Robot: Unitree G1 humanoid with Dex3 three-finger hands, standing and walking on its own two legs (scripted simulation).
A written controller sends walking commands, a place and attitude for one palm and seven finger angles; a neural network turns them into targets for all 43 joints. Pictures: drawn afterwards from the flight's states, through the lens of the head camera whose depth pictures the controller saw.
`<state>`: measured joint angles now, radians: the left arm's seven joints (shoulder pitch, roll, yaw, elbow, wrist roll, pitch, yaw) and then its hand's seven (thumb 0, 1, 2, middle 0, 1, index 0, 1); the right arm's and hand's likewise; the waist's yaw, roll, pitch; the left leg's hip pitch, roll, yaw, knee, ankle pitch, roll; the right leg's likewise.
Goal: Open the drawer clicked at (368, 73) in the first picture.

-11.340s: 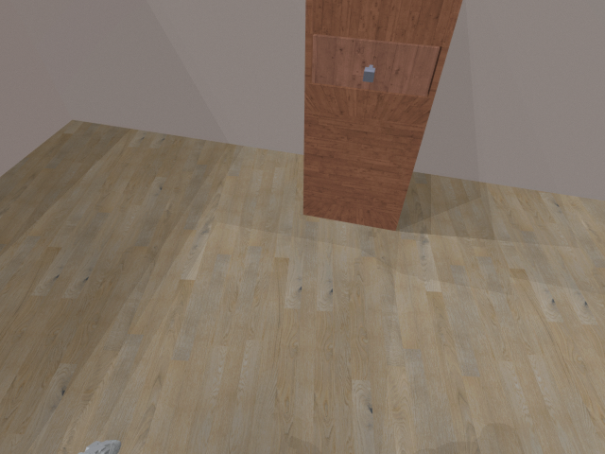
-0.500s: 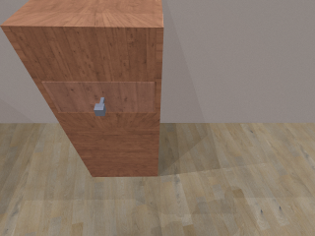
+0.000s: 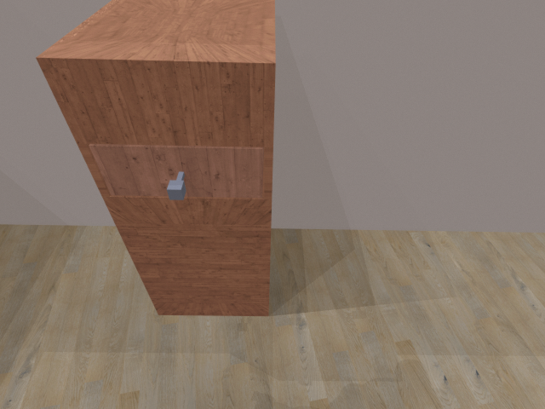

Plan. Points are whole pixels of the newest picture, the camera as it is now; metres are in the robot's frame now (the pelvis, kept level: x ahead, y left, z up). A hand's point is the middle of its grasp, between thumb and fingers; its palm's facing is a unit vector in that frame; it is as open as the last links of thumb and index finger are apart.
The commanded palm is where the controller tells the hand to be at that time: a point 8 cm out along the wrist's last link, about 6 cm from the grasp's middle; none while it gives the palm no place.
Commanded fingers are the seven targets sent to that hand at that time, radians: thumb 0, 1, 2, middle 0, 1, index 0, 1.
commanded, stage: come to a stop and stand still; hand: left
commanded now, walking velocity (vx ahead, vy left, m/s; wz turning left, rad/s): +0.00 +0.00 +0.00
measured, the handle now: (178, 184) +0.59 +0.25 -0.04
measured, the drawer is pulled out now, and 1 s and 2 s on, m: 0.00 0.00 0.00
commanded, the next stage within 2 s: look again from close up in 0.08 s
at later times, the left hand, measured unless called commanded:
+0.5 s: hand out of the picture +0.03 +0.20 -0.17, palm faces +0.00 -0.98 -0.22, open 7.4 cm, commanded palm none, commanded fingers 0.00 0.90 0.90 -0.20 -0.30 -0.20 -0.30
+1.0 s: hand out of the picture +0.03 +0.19 -0.18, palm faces +0.02 -0.99 -0.17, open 7.4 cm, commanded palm none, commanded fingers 0.00 0.90 0.90 -0.20 -0.30 -0.20 -0.30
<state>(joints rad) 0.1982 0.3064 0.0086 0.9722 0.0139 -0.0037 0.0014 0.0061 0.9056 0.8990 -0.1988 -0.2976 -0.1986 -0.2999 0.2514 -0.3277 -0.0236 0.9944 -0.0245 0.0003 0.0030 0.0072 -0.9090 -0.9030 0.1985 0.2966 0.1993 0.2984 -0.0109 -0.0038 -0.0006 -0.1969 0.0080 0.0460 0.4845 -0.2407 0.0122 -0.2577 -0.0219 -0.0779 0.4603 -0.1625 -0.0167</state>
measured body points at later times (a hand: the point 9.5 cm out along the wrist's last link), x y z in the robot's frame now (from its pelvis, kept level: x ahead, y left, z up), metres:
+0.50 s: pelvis +0.02 +0.02 +0.01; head +0.02 +0.02 +0.46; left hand +0.03 +0.25 -0.15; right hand +0.03 -0.23 -0.15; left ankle +0.02 +0.11 -0.74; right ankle +0.06 -0.11 -0.74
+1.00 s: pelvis +0.05 +0.03 +0.00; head +0.04 +0.03 +0.45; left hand +0.03 +0.24 -0.16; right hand +0.03 -0.20 -0.16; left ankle +0.02 +0.11 -0.74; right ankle +0.06 -0.11 -0.74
